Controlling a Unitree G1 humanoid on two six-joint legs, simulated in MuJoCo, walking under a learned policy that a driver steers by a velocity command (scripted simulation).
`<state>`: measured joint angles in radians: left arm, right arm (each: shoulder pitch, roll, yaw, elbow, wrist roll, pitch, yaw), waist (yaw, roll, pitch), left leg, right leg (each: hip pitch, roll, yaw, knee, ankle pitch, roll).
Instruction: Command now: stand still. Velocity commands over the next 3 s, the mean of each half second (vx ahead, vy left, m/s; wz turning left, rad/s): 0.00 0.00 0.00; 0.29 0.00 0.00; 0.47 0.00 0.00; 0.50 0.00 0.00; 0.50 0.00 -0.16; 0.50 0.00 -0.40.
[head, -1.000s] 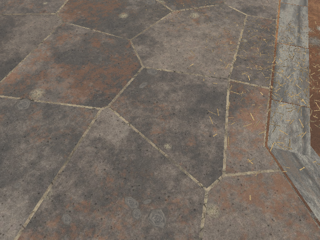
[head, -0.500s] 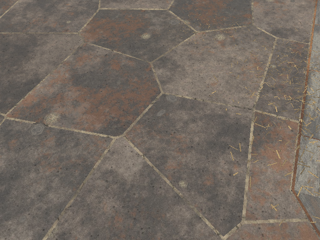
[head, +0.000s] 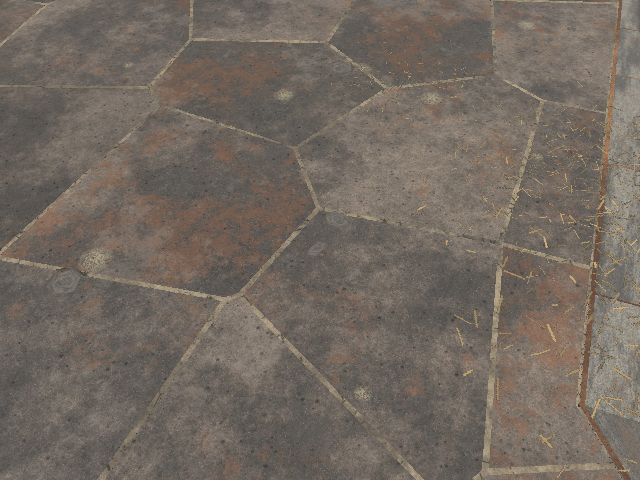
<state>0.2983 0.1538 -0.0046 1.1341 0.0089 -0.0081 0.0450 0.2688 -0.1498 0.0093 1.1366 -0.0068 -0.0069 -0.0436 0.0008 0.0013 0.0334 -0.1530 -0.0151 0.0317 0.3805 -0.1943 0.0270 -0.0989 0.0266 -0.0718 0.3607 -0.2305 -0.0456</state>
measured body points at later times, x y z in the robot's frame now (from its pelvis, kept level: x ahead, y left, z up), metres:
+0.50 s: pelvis +0.00 +0.00 +0.00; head +0.00 +0.00 +0.45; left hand -0.04 +0.20 -0.16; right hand -0.03 -0.21 -0.17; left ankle +0.01 +0.10 -0.75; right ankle -0.02 -0.09 -0.75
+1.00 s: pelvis +0.12 +0.06 +0.00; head +0.13 +0.07 +0.45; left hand +0.12 +0.29 -0.16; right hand +0.09 -0.18 -0.15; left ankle +0.09 +0.13 -0.75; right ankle +0.07 -0.07 -0.67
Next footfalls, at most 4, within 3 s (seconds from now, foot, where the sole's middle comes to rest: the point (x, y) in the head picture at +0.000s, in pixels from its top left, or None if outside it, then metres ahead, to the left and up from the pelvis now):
0.86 left None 0.13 0.13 -0.78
1.34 right None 0.48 -0.02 -0.78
1.90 left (272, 366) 0.80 0.15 -0.78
2.46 right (342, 269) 1.09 -0.03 -0.78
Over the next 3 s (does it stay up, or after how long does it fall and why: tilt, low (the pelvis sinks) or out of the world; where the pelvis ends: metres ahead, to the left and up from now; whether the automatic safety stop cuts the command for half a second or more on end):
stays up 1.24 0.01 -0.02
